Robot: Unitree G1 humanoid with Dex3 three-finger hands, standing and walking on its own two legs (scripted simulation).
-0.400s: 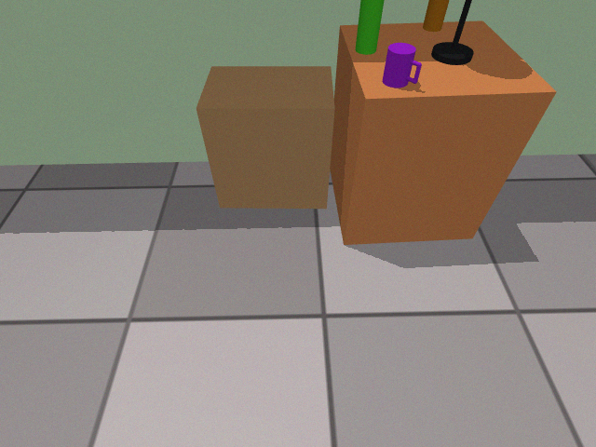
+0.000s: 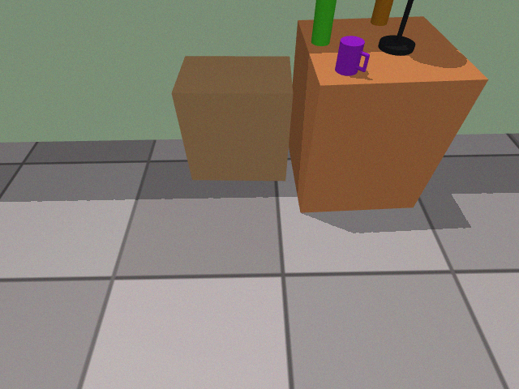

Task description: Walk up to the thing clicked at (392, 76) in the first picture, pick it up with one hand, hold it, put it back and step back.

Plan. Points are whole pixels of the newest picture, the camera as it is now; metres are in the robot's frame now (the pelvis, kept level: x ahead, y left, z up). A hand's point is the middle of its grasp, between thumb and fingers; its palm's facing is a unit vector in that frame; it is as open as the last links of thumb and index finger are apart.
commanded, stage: stand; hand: left
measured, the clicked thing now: (353, 57) +1.12 -0.31 -0.04
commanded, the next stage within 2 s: walk up in 0.72 s
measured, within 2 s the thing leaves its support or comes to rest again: neither
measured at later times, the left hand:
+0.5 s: hand out of the picture +0.08 +0.25 -0.16, palm faces -0.03 -0.94 -0.34, open 7.4 cm
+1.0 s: hand out of the picture +0.13 +0.23 -0.15, palm faces -0.07 -0.93 -0.37, open 7.4 cm
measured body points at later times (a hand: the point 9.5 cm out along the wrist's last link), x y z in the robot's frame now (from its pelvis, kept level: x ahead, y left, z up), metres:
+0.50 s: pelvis +0.01 +0.00 +0.00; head +0.02 +0.00 +0.45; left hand +0.08 +0.30 -0.13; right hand +0.09 -0.30 -0.13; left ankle +0.00 +0.13 -0.75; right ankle +0.00 -0.12 -0.75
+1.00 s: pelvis +0.05 -0.07 -0.02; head +0.05 -0.06 +0.43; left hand +0.14 +0.28 -0.13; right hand +0.04 -0.42 -0.12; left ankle +0.00 +0.12 -0.75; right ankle +0.12 -0.24 -0.73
